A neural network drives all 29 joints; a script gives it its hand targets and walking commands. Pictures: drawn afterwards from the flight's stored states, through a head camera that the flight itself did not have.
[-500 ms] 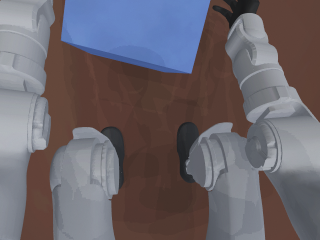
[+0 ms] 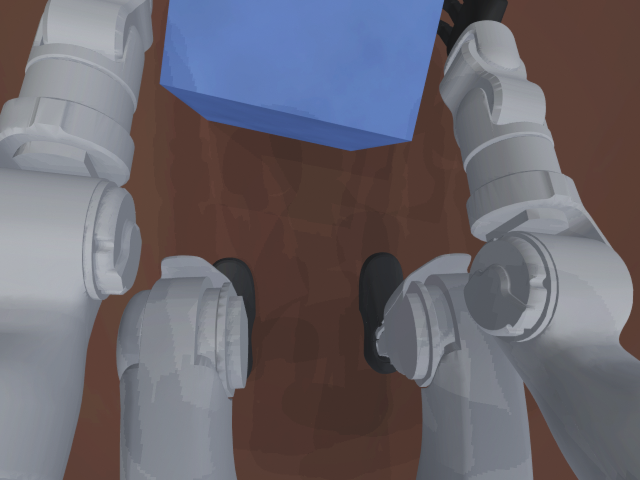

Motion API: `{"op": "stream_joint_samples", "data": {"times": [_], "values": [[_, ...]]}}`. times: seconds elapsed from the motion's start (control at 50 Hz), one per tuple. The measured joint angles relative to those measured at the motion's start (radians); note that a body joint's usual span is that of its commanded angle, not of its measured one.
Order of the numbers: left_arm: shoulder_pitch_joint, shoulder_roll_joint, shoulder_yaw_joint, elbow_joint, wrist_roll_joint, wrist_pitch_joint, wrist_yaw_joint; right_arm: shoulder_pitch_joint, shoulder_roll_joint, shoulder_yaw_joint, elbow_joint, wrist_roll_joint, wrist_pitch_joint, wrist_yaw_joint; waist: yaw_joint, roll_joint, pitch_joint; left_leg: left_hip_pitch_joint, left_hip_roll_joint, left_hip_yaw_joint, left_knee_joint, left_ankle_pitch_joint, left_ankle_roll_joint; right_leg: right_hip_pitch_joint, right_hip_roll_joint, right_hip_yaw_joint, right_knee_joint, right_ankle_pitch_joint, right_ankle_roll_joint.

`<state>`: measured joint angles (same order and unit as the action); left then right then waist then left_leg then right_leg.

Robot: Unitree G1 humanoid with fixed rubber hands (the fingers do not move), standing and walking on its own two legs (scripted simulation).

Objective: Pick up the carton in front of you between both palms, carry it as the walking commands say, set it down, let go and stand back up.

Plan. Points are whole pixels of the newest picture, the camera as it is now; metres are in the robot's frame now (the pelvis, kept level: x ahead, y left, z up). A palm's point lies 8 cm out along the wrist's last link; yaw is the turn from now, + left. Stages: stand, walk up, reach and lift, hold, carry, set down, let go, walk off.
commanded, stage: reach and lift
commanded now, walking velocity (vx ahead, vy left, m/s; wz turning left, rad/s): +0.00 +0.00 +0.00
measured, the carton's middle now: (301, 35) +0.54 +0.05 -0.24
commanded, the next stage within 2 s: none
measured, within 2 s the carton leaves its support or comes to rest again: leaves its support in 0.02 s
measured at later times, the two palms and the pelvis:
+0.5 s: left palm out of the picture +0.50 +0.21 +0.00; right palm (594, 14) +0.50 -0.09 +0.01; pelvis +0.00 -0.02 +0.07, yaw +6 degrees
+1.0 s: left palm out of the picture +0.46 +0.20 +0.14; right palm out of the picture +0.48 -0.10 +0.15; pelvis +0.03 -0.02 +0.19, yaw +7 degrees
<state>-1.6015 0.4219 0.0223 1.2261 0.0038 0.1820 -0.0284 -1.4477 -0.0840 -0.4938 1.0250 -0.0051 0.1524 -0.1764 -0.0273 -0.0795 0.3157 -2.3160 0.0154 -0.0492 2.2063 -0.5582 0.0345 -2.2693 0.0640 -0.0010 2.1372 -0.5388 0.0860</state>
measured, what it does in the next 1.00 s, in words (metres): rises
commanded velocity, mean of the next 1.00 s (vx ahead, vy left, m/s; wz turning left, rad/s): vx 0.00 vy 0.00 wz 0.00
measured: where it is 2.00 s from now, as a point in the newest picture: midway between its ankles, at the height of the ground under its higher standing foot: (310, 336)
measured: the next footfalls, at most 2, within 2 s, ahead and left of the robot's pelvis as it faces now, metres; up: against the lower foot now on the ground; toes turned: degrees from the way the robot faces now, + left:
none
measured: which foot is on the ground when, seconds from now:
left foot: down 0.00-1.00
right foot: down 0.00-1.00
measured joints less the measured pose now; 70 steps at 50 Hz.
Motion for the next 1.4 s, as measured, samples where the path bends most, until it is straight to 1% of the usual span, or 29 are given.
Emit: {"op": "stream_joint_samples", "data": {"times": [0.06, 0.12, 0.18, 0.22, 0.24, 0.28, 0.32, 0.36, 0.42, 0.5, 0.56, 0.62, 0.7, 0.8, 0.88, 1.0, 1.16, 1.4], "values": [[0.054, -0.019, 0.019, -0.062, 0.011, 0.018, 0.004, 0.023, 0.003, -0.008, -0.04, 0.001, 0.022, 0.002, 0.0, -0.002, -0.03, -0.013, 0.003, 0.01, 0.005, -0.006, 0.007, -0.015, 0.003, 0.01, 0.006, -0.005, 0.006], [0.115, -0.035, 0.008, -0.13, -0.004, 0.041, 0.027, 0.062, 0.015, 0.007, -0.093, 0.025, 0.033, -0.01, -0.006, -0.008, -0.065, -0.021, 0.0, 0.016, 0.003, -0.008, 0.007, -0.023, 0.007, 0.019, 0.009, -0.011, 0.012], [0.18, -0.056, -0.005, -0.208, -0.02, 0.072, 0.062, 0.134, 0.043, 0.018, -0.181, 0.045, 0.038, -0.027, -0.016, -0.013, -0.109, -0.019, -0.014, 0.015, -0.008, -0.005, 0.0, -0.018, 0.017, 0.032, 0.005, -0.02, 0.023], [0.22, -0.079, 0.003, -0.259, -0.017, 0.097, 0.081, 0.2, 0.075, 0.015, -0.259, 0.05, 0.044, -0.045, -0.019, -0.011, -0.145, -0.014, -0.027, 0.01, -0.025, 0.001, -0.009, -0.009, 0.027, 0.041, -0.006, -0.024, 0.03], [0.238, -0.094, 0.012, -0.283, -0.014, 0.11, 0.065, 0.234, 0.087, 0.01, -0.293, 0.05, 0.049, -0.047, -0.016, -0.01, -0.165, -0.009, -0.034, 0.008, -0.036, 0.006, -0.015, -0.003, 0.031, 0.046, -0.014, -0.027, 0.033], [0.271, -0.123, 0.038, -0.32, 0.006, 0.134, 0.061, 0.294, 0.106, -0.002, -0.349, 0.044, 0.063, -0.038, -0.009, -0.007, -0.207, 0.005, -0.045, 0.004, -0.065, 0.015, -0.026, 0.012, 0.037, 0.052, -0.035, -0.026, 0.039], [0.298, -0.151, 0.074, -0.338, 0.033, 0.152, 0.053, 0.333, 0.125, -0.019, -0.38, 0.023, 0.078, -0.027, -0.001, -0.003, -0.248, 0.027, -0.054, 0.0, -0.099, 0.026, -0.036, 0.031, 0.032, 0.053, -0.061, -0.019, 0.03], [0.315, -0.175, 0.119, -0.335, 0.068, 0.166, 0.041, 0.35, 0.144, -0.045, -0.386, -0.017, 0.096, -0.015, 0.005, 0.004, -0.289, 0.053, -0.061, -0.004, -0.138, 0.037, -0.044, 0.054, 0.023, 0.049, -0.093, -0.011, 0.014], [0.327, -0.202, 0.195, -0.309, 0.131, 0.185, 0.019, 0.351, 0.172, -0.093, -0.373, -0.097, 0.125, 0.001, 0.005, 0.02, -0.341, 0.093, -0.07, -0.012, -0.201, 0.056, -0.053, 0.093, 0.011, 0.041, -0.15, 0.003, -0.002], [0.336, -0.23, 0.28, -0.283, 0.213, 0.198, -0.005, 0.35, 0.198, -0.143, -0.365, -0.188, 0.155, 0.02, -0.001, 0.04, -0.393, 0.143, -0.074, -0.024, -0.285, 0.079, -0.059, 0.141, 0.011, 0.035, -0.232, 0.024, -0.009], [0.353, -0.258, 0.328, -0.291, 0.262, 0.196, -0.015, 0.364, 0.207, -0.157, -0.38, -0.22, 0.168, 0.032, 0.001, 0.045, -0.423, 0.178, -0.068, -0.025, -0.341, 0.09, -0.06, 0.171, 0.018, 0.037, -0.287, 0.04, -0.014], [0.385, -0.284, 0.357, -0.322, 0.289, 0.196, -0.022, 0.387, 0.212, -0.151, -0.405, -0.23, 0.178, 0.041, 0.005, 0.042, -0.446, 0.211, -0.059, -0.02, -0.39, 0.095, -0.06, 0.197, 0.024, 0.044, -0.334, 0.052, -0.018], [0.449, -0.31, 0.362, -0.39, 0.287, 0.202, -0.025, 0.431, 0.22, -0.121, -0.445, -0.222, 0.187, 0.045, 0.01, 0.037, -0.472, 0.257, -0.051, -0.012, -0.446, 0.097, -0.061, 0.236, 0.027, 0.054, -0.386, 0.058, -0.021], [0.546, -0.332, 0.341, -0.482, 0.255, 0.22, -0.024, 0.502, 0.234, -0.073, -0.492, -0.202, 0.194, 0.041, 0.011, 0.034, -0.498, 0.329, -0.051, -0.01, -0.507, 0.093, -0.063, 0.306, 0.021, 0.058, -0.442, 0.052, -0.028], [0.62, -0.349, 0.325, -0.53, 0.231, 0.231, -0.017, 0.562, 0.241, -0.043, -0.511, -0.186, 0.196, 0.041, 0.009, 0.037, -0.518, 0.404, -0.055, -0.014, -0.556, 0.087, -0.063, 0.384, 0.013, 0.054, -0.491, 0.043, -0.033], [0.718, -0.387, 0.317, -0.558, 0.221, 0.236, 0.0, 0.649, 0.244, -0.02, -0.508, -0.176, 0.194, 0.054, 0.005, 0.044, -0.546, 0.545, -0.056, -0.018, -0.643, 0.081, -0.06, 0.529, 0.005, 0.052, -0.582, 0.037, -0.039], [0.839, -0.444, 0.327, -0.578, 0.242, 0.229, 0.017, 0.746, 0.246, -0.007, -0.483, -0.191, 0.186, 0.08, 0.006, 0.045, -0.56, 0.769, -0.051, -0.01, -0.797, 0.093, -0.051, 0.749, -0.001, 0.064, -0.735, 0.052, -0.044], [1.032, -0.503, 0.32, -0.65, 0.251, 0.218, 0.019, 0.898, 0.27, 0.04, -0.5, -0.223, 0.176, 0.106, 0.011, 0.049, -0.531, 1.13, -0.047, -0.005, -1.071, 0.148, -0.048, 1.103, -0.015, 0.077, -1.0, 0.107, -0.055]]}}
